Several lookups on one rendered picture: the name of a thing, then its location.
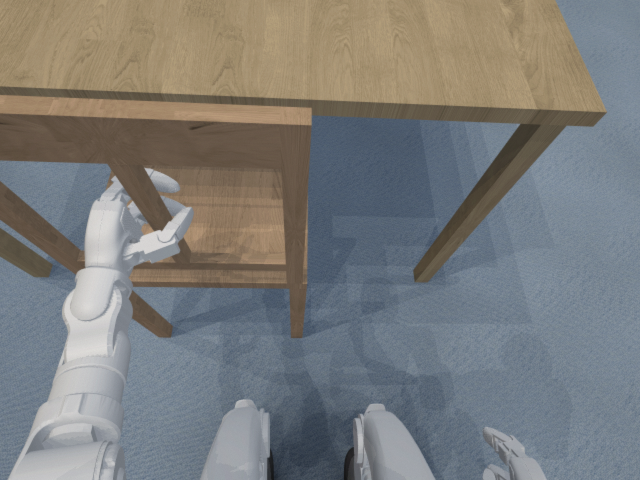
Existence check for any right robot hand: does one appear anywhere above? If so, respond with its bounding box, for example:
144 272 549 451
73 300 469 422
482 427 547 480

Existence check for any left robot forearm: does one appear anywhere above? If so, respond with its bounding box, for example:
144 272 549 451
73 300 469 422
7 266 133 480

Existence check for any robot left thigh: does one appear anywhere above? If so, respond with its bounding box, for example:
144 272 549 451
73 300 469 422
200 407 270 480

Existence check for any robot left upper arm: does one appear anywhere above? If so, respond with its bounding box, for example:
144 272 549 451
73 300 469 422
12 440 126 480

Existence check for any chair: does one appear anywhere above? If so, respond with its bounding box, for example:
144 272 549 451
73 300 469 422
0 95 312 338

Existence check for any table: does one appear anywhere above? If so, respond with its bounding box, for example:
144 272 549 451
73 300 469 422
0 0 607 283

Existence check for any right robot shin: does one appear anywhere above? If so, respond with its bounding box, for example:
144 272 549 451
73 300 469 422
354 404 386 480

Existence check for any left robot hand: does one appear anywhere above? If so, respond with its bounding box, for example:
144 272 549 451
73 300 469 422
84 168 194 278

